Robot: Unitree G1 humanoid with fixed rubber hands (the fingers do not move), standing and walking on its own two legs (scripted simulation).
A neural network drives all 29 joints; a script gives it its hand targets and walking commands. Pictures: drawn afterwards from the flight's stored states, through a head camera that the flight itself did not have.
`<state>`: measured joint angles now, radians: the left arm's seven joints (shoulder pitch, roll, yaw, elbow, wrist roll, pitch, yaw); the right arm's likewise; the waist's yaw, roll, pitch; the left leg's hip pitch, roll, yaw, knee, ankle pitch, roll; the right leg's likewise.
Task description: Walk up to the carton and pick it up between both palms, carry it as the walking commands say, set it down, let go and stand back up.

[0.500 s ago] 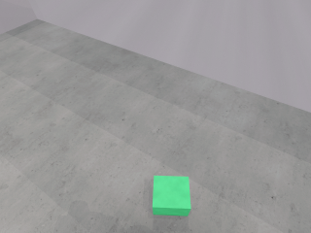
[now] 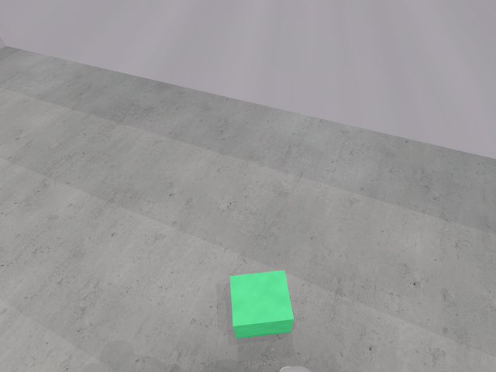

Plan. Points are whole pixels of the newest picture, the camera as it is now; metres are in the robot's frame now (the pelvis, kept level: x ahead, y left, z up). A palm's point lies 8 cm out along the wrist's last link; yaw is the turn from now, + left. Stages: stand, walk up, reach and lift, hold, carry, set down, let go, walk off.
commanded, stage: walk up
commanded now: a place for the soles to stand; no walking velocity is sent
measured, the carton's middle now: (260, 304) +0.44 -0.01 -0.67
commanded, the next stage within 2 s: reach and lift in 1.82 s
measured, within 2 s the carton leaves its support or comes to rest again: neither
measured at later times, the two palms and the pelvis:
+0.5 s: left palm out of the picture +0.07 +0.24 -0.11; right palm out of the picture +0.00 -0.24 -0.13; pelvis +0.00 +0.01 +0.02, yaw -4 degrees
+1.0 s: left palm out of the picture +0.07 +0.24 -0.11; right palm out of the picture +0.00 -0.27 -0.13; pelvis +0.00 -0.01 +0.01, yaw -6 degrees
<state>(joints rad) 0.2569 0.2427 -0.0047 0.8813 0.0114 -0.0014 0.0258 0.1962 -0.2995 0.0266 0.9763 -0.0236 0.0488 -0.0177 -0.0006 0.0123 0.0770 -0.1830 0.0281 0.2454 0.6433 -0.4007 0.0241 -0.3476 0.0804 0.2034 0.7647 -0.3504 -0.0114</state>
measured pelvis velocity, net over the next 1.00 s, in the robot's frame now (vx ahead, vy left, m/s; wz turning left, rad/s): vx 0.00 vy -0.01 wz -0.11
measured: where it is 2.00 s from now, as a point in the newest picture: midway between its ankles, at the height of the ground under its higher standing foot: outside the picture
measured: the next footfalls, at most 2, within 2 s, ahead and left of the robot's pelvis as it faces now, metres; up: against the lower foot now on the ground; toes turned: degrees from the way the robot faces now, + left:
none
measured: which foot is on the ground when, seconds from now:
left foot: down 0.00-1.00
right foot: down 0.00-1.00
